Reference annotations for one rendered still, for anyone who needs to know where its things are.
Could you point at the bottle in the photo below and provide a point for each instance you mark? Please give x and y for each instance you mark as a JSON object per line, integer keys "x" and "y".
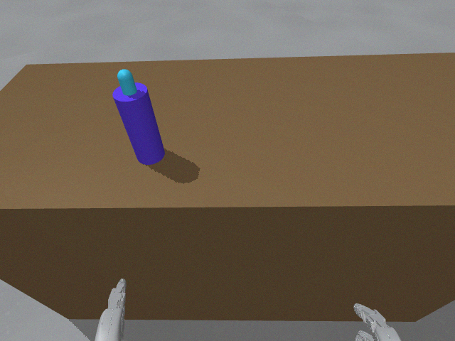
{"x": 134, "y": 106}

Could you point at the left robot hand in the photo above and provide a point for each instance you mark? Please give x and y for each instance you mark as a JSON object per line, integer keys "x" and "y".
{"x": 111, "y": 324}

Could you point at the right robot hand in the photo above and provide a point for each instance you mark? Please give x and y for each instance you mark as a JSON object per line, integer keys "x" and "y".
{"x": 376, "y": 323}

